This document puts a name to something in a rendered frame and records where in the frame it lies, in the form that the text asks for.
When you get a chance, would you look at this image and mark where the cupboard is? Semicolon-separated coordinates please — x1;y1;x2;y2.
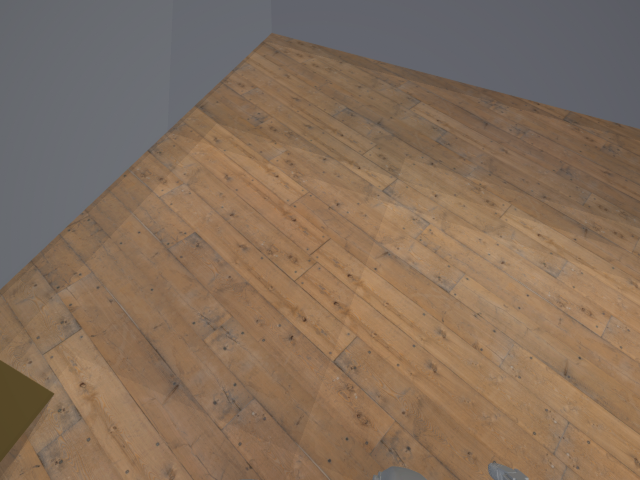
0;360;54;462

